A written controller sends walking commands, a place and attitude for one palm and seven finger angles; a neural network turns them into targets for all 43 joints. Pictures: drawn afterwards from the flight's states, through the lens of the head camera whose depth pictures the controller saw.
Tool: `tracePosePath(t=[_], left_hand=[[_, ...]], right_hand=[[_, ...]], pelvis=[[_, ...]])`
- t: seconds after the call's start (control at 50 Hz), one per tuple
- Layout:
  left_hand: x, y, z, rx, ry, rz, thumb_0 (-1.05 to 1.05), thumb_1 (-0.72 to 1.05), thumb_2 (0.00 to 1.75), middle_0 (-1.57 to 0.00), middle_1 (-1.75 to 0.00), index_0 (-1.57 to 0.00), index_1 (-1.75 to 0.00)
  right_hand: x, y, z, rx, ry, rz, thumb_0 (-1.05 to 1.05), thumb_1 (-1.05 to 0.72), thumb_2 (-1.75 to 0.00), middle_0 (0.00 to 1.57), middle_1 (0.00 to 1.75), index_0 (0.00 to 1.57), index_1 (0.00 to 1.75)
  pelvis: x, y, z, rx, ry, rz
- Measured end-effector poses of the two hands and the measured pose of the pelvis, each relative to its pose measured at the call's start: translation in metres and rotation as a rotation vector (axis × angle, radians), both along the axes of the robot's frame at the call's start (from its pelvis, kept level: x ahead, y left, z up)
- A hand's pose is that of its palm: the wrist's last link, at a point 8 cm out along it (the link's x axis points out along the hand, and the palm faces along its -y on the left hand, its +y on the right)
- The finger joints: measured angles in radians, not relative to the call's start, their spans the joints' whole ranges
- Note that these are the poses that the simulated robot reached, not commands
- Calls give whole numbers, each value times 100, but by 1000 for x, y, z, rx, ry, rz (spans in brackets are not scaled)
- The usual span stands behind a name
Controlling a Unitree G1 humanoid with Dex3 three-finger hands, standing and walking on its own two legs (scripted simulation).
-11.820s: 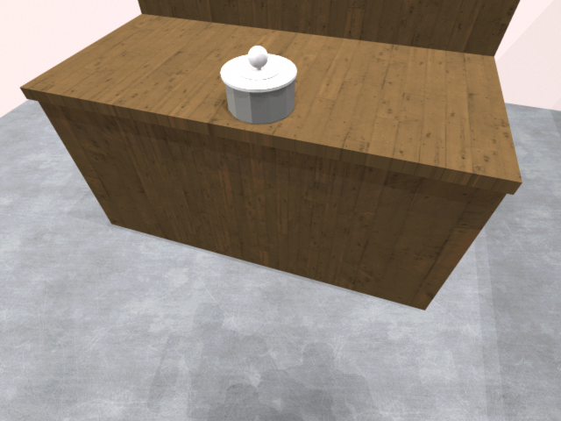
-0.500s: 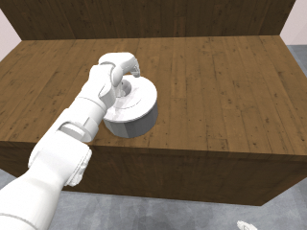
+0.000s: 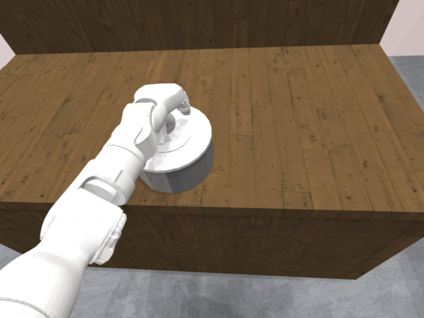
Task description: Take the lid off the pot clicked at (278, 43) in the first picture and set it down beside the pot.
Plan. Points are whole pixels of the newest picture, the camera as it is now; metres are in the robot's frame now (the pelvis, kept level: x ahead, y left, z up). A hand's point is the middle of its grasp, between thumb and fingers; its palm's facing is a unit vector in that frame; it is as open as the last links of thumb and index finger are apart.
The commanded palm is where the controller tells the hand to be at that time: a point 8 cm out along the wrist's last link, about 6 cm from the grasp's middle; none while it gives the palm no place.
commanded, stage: lower the open fingers around the knob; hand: left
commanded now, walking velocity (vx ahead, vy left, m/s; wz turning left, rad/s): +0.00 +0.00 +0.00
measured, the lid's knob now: (163, 122) +0.50 +0.09 +0.09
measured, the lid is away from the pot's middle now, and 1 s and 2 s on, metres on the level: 0.00 0.01 0.01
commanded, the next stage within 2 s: close the fingers and squeeze the knob in 0.14 s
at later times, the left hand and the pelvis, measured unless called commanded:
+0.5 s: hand (159, 126) +0.46 +0.08 +0.11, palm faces -0.33 +0.00 -0.94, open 10.0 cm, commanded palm +0.46 +0.09 +0.17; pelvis +0.00 +0.00 +0.00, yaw +1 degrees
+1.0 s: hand (159, 125) +0.46 +0.09 +0.11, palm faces -0.33 +0.00 -0.94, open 8.3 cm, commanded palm +0.46 +0.09 +0.17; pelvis +0.00 +0.00 +0.00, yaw +0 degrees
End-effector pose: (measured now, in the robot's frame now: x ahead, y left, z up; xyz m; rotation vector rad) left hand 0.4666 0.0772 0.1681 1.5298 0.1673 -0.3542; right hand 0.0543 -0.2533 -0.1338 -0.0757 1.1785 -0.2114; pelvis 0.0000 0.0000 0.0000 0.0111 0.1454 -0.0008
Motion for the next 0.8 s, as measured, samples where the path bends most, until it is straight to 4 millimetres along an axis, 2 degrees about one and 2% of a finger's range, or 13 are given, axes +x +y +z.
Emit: tracePosePath(t=[0.26,0.4,0.58,0.8], left_hand=[[-7,8,5,9,-4,8,0,-30,142,-82,-7,-83,-8],[-8,9,3,9,8,14,0,-21,125,-69,-33,-71,-34],[-7,9,4,0,1,10,0,-9,111,-60,-65,-61,-66],[-6,12,3,2,3,12,0,4,105,-59,-84,-61,-85]], right_hand=[[26,4,3,9,-54,35,1,-90,-90,20,30,20,30],[35,4,7,-1,-83,44,1,-90,-90,20,30,20,30],[24,3,5,-8,-61,33,1,-90,-90,20,30,20,30],[6,3,2,-3,-16,17,1,-90,-90,20,30,20,30]], pelvis=[[0,1,0,-1,-9,10],[-3,1,0,0,-13,12],[-4,2,-1,0,-11,9],[-3,3,0,-2,-13,8]])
